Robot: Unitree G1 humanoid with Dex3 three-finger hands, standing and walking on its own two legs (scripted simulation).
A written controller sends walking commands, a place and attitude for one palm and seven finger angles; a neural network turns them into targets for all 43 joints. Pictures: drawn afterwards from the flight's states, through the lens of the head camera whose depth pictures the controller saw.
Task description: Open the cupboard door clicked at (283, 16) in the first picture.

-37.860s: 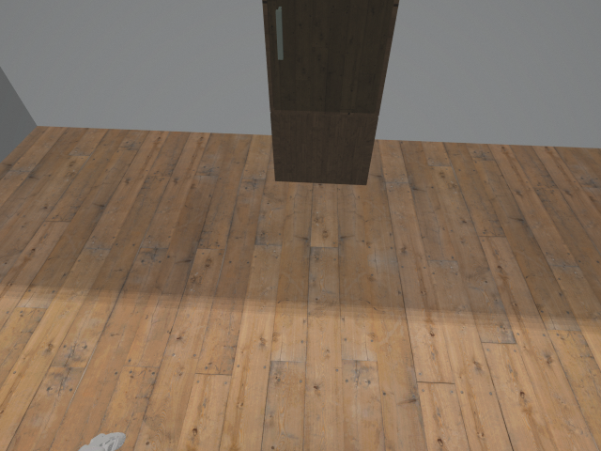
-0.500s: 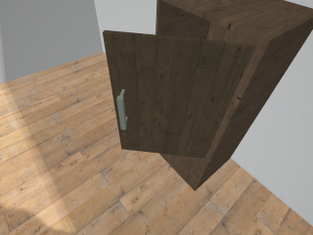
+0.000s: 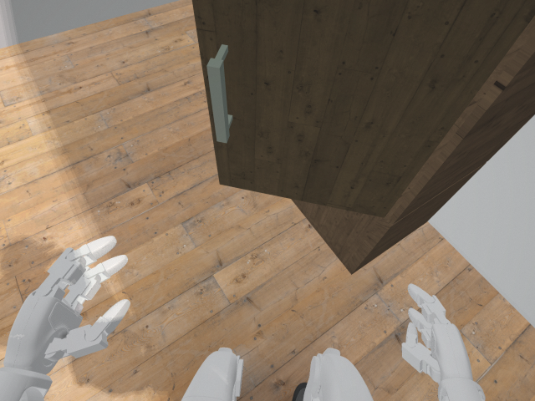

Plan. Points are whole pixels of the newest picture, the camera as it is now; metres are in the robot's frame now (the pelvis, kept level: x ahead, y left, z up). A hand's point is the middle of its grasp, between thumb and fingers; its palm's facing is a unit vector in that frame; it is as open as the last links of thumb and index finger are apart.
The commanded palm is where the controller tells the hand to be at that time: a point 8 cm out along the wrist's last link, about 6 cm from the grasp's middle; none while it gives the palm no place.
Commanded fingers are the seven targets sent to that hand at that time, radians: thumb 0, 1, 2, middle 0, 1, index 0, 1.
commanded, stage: raise the hand with hooked fingers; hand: left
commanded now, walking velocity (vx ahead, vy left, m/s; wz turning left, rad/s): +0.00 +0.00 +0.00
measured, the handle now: (223, 97) +0.56 +0.15 +0.08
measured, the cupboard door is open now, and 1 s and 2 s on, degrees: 45 45 45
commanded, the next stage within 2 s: move the hooked fingers beside the handle in 1.58 s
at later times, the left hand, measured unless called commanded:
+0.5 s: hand (86, 284) +0.23 +0.26 +0.06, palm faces -0.08 -1.00 -0.06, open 12.2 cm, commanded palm +0.21 +0.31 +0.07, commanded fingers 0.00 -0.31 0.38 -0.29 -1.08 -0.29 -1.08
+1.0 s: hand (66, 238) +0.28 +0.29 +0.08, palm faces -0.07 -1.00 -0.07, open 13.9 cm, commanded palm +0.26 +0.34 +0.09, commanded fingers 0.00 -0.50 0.30 -0.30 -1.20 -0.30 -1.20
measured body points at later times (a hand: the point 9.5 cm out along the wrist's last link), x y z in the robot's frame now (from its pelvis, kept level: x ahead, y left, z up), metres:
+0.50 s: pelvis -0.01 +0.01 +0.02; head +0.08 +0.02 +0.46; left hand +0.23 +0.31 +0.07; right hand +0.17 -0.25 -0.05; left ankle -0.01 +0.11 -0.63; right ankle +0.05 -0.11 -0.63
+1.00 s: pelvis +0.00 +0.02 +0.03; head +0.09 +0.04 +0.47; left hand +0.28 +0.34 +0.09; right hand +0.17 -0.22 -0.04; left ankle -0.01 +0.11 -0.63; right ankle +0.05 -0.11 -0.63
